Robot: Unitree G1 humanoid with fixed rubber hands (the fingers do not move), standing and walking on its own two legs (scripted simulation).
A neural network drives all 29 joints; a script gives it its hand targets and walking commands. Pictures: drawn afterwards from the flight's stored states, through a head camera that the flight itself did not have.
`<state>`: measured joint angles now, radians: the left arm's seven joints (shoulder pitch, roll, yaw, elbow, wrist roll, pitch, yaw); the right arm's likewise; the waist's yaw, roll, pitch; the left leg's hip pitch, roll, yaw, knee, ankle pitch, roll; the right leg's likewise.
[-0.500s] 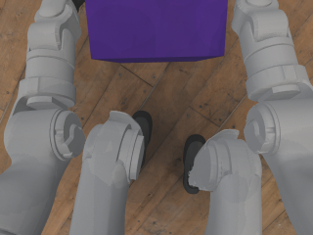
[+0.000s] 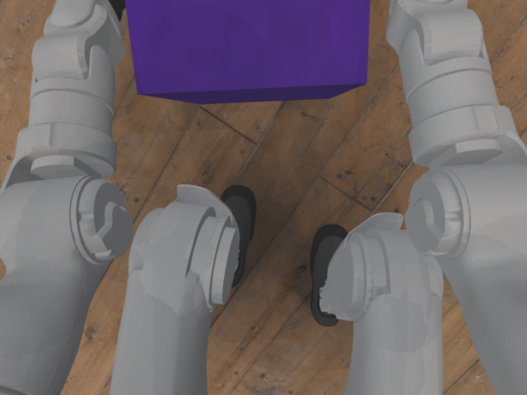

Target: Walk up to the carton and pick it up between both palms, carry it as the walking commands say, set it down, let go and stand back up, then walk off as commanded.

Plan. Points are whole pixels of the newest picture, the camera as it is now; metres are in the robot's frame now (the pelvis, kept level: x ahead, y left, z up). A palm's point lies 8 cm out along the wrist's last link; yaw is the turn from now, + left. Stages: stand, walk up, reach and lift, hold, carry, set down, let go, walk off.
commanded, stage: set down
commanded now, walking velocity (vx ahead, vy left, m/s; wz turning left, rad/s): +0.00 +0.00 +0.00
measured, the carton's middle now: (255, 5) +0.55 +0.11 -0.24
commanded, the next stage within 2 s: none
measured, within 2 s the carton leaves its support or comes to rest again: neither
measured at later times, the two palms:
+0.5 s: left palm out of the picture +0.51 +0.26 -0.15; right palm out of the picture +0.58 -0.06 -0.16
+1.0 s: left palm (103, 2) +0.51 +0.27 -0.17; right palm out of the picture +0.58 -0.07 -0.17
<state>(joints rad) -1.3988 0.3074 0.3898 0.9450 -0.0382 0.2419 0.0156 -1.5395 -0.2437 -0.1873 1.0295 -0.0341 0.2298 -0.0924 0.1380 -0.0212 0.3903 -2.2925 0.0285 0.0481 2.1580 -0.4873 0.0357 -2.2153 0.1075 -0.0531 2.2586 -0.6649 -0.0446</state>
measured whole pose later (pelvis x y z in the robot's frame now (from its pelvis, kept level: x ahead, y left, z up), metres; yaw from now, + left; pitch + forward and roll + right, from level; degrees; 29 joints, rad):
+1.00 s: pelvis +0.00 +0.00 +0.01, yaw +1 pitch +34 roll +1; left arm -1.47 0.33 0.31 1.15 -0.15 0.06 0.09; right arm -1.59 -0.37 0.00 1.17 0.11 0.12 -0.11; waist 0.13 0.00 0.45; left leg -2.26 0.01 0.06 2.14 -0.48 0.04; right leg -2.17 0.10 -0.04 2.25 -0.68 -0.03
